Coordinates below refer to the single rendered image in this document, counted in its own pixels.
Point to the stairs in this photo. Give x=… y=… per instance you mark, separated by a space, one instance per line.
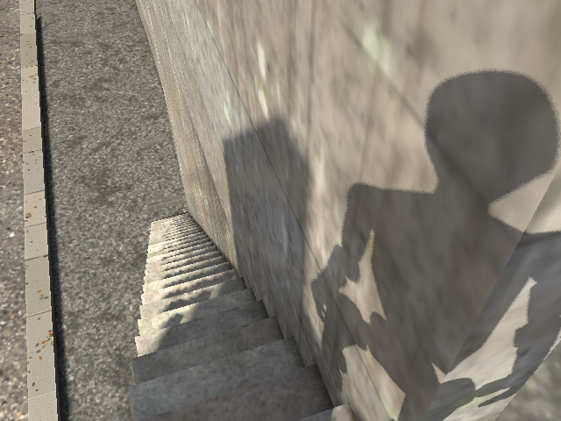
x=207 y=350

